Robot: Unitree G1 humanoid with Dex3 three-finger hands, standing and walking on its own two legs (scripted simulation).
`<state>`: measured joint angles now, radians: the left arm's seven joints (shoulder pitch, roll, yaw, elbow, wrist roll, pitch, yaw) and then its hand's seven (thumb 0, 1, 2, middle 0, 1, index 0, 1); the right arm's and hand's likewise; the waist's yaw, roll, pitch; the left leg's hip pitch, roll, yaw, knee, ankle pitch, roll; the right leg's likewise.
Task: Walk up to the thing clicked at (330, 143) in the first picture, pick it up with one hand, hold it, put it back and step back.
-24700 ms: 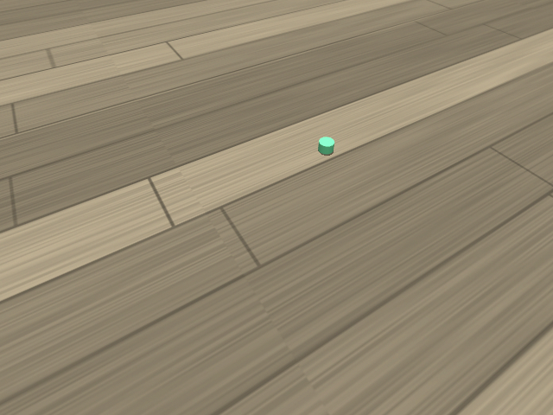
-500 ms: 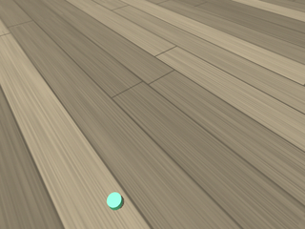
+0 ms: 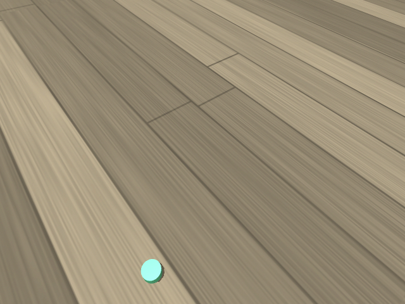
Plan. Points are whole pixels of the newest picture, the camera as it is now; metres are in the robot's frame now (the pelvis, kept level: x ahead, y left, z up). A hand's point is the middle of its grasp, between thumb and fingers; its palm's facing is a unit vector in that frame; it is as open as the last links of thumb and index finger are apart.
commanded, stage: walk up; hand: left
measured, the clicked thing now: (151, 271) +0.35 +0.20 -0.74
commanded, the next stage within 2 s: none
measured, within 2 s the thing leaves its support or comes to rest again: neither
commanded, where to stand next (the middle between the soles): +0.01 -0.04 m, yaw -1 degrees
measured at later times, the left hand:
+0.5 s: hand out of the picture +0.13 +0.22 -0.14, palm faces -0.07 -0.92 -0.39, open 7.3 cm
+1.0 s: hand out of the picture +0.01 +0.21 -0.15, palm faces +0.05 -0.94 -0.33, open 7.3 cm
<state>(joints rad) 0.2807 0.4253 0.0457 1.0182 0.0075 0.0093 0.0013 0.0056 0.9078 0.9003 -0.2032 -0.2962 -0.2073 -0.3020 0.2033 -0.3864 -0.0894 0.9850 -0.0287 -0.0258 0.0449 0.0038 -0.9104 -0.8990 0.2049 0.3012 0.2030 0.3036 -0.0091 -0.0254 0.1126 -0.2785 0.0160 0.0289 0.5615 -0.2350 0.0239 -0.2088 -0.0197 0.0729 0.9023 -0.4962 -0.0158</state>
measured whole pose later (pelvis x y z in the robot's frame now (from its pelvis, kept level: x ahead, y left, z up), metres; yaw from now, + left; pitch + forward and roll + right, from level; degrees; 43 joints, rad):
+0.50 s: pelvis +0.01 -0.04 -0.01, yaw -1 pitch -1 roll +2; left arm 0.10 0.35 0.05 0.81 0.03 0.07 -0.02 0.00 0.91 0.90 -0.20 -0.30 -0.21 -0.30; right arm 0.09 -0.39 -0.04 0.84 0.03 0.04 -0.05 0.00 -0.91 -0.90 0.21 0.30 0.21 0.30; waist 0.01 0.00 0.22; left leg -0.46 -0.08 -0.07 1.15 -0.59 0.02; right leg -0.37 0.00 0.01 0.65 -0.26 -0.05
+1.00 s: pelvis -0.02 -0.05 +0.00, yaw +2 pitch -3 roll +0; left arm 0.21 0.36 0.02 1.02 0.01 0.02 -0.03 0.01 0.91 0.90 -0.20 -0.30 -0.21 -0.30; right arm 0.16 -0.36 -0.01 0.97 -0.02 0.00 0.01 0.01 -0.91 -0.90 0.21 0.30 0.21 0.30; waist 0.03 0.00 0.05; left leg -0.15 0.00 -0.02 0.52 -0.33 0.01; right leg -0.25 0.01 -0.02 0.49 -0.20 -0.01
